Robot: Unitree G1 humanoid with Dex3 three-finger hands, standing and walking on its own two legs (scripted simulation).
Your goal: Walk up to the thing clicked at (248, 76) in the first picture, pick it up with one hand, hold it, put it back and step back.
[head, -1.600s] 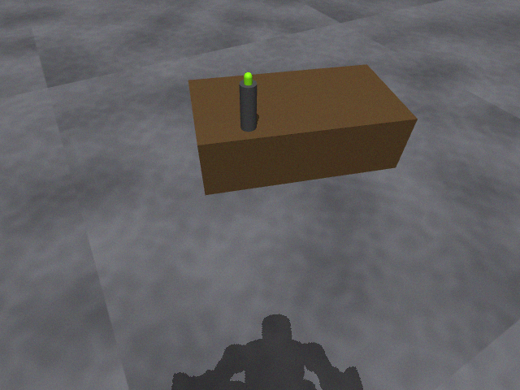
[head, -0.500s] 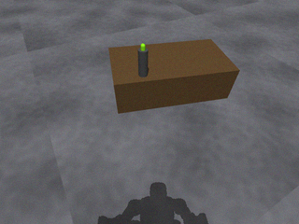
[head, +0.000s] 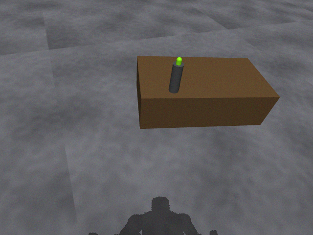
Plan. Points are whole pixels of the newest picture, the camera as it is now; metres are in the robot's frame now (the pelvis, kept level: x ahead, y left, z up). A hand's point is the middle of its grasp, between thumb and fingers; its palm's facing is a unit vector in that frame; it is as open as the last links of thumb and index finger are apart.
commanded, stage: walk up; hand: right
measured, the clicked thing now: (176, 75) +1.21 -0.22 -0.30
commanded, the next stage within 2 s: none
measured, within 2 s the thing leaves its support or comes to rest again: neither
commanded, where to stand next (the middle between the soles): +0.81 -0.02 m, yaw +2 degrees
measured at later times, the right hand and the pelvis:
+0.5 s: hand (239, 189) +0.31 -0.30 -0.14, palm faces -0.12 +0.93 -0.34, open 7.4 cm; pelvis +0.23 -0.03 +0.01, yaw +4 degrees
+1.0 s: hand (217, 139) +0.51 -0.27 -0.12, palm faces -0.08 +0.92 -0.38, open 7.4 cm; pelvis +0.43 +0.00 +0.00, yaw +2 degrees
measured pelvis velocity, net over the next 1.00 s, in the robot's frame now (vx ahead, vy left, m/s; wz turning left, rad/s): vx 0.43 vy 0.00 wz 0.04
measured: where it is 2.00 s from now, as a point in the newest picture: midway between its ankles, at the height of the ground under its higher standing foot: (145, 164)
